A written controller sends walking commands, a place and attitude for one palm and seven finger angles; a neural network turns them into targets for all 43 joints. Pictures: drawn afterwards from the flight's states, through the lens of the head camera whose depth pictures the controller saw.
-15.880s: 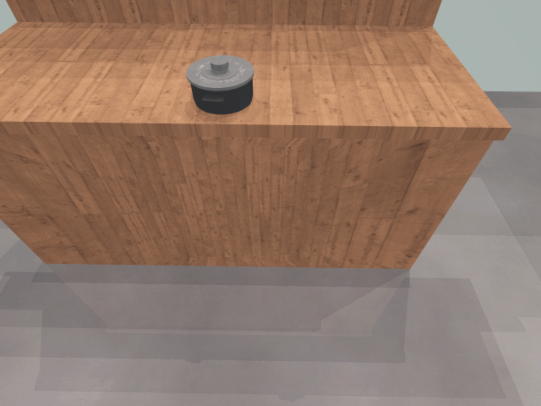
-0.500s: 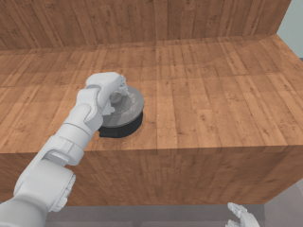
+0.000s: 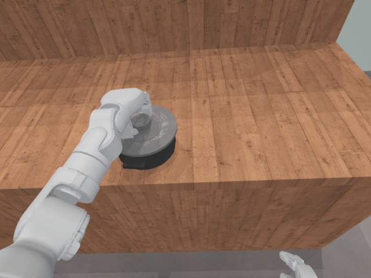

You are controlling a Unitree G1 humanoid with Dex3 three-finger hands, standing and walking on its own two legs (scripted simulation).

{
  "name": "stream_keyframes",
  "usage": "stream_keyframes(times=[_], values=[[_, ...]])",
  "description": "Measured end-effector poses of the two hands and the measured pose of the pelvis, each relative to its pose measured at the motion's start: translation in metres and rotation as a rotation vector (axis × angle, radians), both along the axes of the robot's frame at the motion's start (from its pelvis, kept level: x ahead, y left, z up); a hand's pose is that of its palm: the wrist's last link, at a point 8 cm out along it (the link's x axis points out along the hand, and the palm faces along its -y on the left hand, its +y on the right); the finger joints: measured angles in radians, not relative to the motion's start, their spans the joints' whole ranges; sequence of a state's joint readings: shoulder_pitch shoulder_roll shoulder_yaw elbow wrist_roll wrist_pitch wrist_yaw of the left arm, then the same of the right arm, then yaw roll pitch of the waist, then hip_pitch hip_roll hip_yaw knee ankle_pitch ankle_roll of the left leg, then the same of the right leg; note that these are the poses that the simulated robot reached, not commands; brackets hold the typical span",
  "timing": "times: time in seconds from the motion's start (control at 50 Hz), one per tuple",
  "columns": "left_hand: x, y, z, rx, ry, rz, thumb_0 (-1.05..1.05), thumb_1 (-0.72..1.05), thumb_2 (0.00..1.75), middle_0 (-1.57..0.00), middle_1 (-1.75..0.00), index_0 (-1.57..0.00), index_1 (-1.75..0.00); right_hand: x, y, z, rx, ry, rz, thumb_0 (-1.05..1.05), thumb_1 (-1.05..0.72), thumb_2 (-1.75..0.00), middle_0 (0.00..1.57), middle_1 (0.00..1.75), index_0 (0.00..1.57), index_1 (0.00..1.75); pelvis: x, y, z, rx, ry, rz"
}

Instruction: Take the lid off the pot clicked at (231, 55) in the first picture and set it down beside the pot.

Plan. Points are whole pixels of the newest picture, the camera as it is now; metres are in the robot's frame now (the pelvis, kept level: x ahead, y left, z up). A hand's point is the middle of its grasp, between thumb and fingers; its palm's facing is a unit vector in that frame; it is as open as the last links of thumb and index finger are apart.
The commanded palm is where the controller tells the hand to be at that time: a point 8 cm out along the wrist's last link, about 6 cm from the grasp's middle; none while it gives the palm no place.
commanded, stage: close the fingers and squeeze the knob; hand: left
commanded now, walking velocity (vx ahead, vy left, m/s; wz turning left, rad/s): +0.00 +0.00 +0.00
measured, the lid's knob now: (141, 122) +0.46 +0.11 +0.09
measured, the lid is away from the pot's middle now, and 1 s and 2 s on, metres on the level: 0.01 0.01 0.02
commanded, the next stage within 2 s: lift the lid straight up in 0.54 s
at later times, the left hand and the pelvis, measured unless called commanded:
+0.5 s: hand (129, 126) +0.42 +0.13 +0.11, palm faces -0.28 -0.05 -0.96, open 8.1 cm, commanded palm +0.41 +0.13 +0.17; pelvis +0.00 +0.00 +0.00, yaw +1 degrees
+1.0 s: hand (129, 118) +0.43 +0.13 +0.13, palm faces -0.26 -0.05 -0.96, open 8.0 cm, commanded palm +0.41 +0.14 +0.20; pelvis +0.00 -0.01 +0.00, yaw +0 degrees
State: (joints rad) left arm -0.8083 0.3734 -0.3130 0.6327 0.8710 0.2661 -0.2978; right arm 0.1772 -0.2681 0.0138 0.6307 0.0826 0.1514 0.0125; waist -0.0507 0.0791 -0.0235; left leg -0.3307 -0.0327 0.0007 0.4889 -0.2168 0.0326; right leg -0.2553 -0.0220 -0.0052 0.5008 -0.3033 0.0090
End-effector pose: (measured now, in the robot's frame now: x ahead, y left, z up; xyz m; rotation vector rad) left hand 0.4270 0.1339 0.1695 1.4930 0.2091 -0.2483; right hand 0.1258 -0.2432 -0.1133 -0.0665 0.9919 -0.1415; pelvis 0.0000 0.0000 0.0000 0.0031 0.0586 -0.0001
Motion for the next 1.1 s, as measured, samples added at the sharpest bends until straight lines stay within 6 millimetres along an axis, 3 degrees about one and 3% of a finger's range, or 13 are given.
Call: stream_keyframes(times=[0.4, 0.72, 0.88, 1.1], values=[[-0.011, 0.001, 0.000, 0.009, -0.012, 0.021, 0.03, 0.26, 0.94, -0.89, -1.01, -0.53, -0.82, 0.012, 0.006, 0.000, 0.021, -0.023, 0.032, 0.01, -0.91, -0.90, 0.19, 0.30, 0.20, 0.30, -0.003, -0.002, 0.000, -0.001, -0.008, 0.009], [-0.013, -0.003, 0.000, 0.012, -0.004, 0.002, 0.06, 0.34, 0.92, -1.09, -1.09, -0.49, -0.80, 0.009, 0.000, 0.001, 0.009, -0.017, 0.027, 0.01, -0.91, -0.90, 0.19, 0.30, 0.20, 0.30, -0.003, -0.006, 0.000, 0.000, -0.017, 0.009], [-0.010, -0.005, 0.006, 0.008, -0.006, 0.000, 0.10, 0.37, 0.91, -1.16, -1.11, -0.49, -0.78, 0.007, -0.001, -0.001, 0.006, -0.020, 0.021, 0.01, -0.91, -0.90, 0.19, 0.30, 0.20, 0.30, -0.004, -0.006, 0.001, 0.001, -0.019, 0.008], [-0.003, -0.002, 0.027, 0.012, -0.037, 0.025, 0.12, 0.39, 0.91, -1.19, -1.12, -0.49, -0.77, 0.008, -0.001, 0.000, 0.008, -0.033, 0.023, 0.01, -0.91, -0.90, 0.19, 0.30, 0.20, 0.30, -0.003, -0.006, 0.001, 0.002, -0.020, 0.007]])
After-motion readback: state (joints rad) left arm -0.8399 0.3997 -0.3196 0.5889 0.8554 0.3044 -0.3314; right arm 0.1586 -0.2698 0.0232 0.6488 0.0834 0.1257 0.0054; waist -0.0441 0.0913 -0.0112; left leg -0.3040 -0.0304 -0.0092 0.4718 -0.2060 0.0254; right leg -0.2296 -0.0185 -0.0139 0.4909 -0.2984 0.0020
